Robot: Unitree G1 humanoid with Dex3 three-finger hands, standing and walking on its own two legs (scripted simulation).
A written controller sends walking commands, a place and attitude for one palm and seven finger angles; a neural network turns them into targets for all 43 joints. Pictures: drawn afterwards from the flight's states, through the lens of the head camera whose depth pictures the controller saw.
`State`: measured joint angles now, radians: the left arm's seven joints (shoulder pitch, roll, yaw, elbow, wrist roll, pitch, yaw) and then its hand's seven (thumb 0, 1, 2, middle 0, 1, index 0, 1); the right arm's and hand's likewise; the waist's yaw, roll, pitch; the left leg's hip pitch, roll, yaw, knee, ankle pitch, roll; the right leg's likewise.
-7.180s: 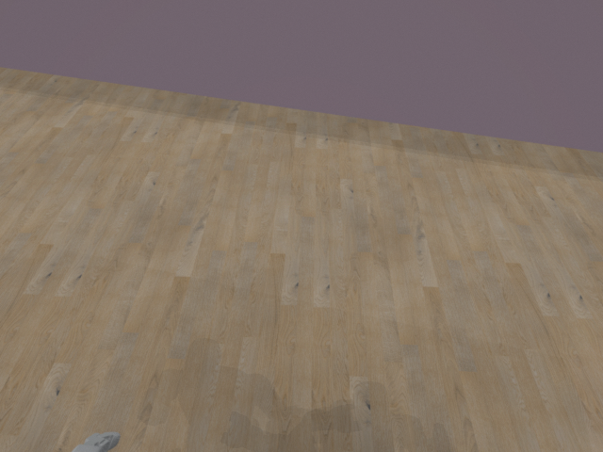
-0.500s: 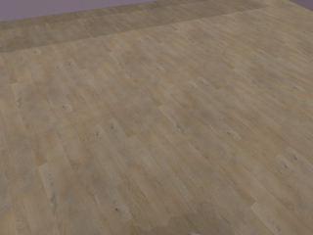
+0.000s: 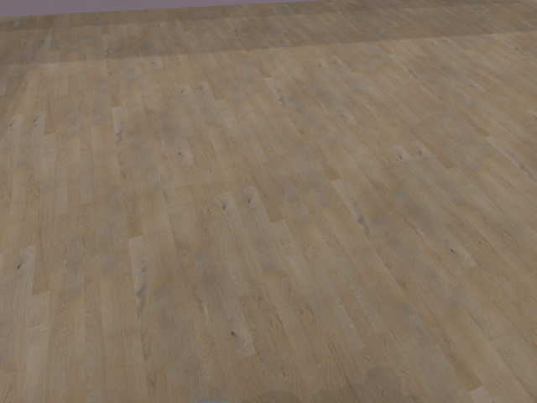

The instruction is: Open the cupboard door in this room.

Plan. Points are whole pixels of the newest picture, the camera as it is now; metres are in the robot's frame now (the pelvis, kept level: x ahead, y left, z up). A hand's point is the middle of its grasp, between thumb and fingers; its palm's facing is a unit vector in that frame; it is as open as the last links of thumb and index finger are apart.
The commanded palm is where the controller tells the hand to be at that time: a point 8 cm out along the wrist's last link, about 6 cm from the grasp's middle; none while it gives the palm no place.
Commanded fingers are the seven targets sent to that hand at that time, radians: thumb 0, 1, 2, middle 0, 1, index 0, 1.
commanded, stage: turn or walk to find it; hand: left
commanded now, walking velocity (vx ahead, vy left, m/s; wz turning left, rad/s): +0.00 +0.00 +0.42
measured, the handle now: out of the picture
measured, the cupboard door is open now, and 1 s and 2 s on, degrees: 0 0 0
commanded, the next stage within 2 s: none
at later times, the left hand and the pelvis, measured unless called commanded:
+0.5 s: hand out of the picture +0.06 +0.21 -0.15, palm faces +0.19 -0.94 -0.28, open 7.4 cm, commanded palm none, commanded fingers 0.00 0.90 0.90 -0.20 -0.30 -0.20 -0.30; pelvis -0.02 +0.00 +0.00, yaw +11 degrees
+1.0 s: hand out of the picture -0.12 +0.24 -0.18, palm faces +0.44 -0.86 -0.25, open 7.4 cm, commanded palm none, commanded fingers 0.00 0.90 0.90 -0.20 -0.30 -0.20 -0.30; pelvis -0.05 +0.03 +0.00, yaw +24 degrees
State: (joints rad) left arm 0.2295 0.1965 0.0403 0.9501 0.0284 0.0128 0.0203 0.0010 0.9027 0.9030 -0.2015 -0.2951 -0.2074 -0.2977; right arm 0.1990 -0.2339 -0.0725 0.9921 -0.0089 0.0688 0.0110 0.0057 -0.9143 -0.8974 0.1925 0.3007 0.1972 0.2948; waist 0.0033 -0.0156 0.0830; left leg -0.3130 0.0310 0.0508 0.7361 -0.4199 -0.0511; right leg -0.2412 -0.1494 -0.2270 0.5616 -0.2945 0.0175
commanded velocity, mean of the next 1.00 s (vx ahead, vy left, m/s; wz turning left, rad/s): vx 0.00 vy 0.00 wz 0.42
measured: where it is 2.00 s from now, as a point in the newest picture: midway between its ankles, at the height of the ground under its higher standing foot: outside the picture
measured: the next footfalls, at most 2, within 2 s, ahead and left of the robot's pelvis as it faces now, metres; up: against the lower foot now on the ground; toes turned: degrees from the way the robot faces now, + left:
left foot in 0.04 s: +0.03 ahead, +0.13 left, +0.00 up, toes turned +6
right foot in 0.48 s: +0.04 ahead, -0.11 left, +0.00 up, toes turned +7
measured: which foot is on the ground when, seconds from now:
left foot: up 0.00-0.02, down 0.04-0.48, up 0.50-0.88, down 0.90-1.00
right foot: down 0.00-0.04, up 0.06-0.46, down 0.48-0.90, up 0.92-1.00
